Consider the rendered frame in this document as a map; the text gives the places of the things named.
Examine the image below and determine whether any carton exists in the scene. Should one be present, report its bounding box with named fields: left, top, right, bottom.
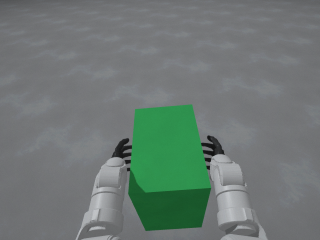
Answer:
left=128, top=104, right=211, bottom=231

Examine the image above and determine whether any left robot hand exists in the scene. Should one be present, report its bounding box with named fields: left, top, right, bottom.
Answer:
left=111, top=138, right=132, bottom=172

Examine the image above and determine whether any right robot hand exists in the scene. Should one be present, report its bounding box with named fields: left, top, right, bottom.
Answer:
left=201, top=135, right=225, bottom=170

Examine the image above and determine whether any left robot forearm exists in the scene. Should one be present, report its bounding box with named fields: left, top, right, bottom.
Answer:
left=76, top=157, right=127, bottom=240

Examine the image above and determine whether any right robot forearm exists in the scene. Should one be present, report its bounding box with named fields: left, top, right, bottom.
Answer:
left=209, top=154, right=269, bottom=240

